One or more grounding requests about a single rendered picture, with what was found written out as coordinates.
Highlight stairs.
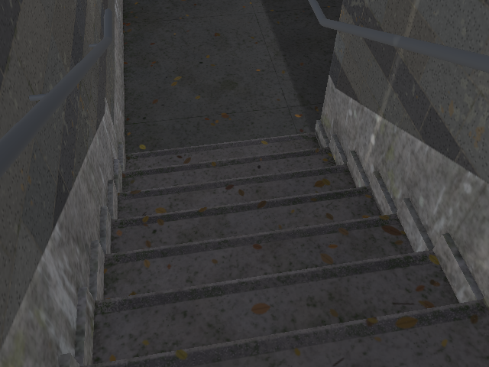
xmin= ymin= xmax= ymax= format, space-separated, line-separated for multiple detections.
xmin=81 ymin=132 xmax=489 ymax=367

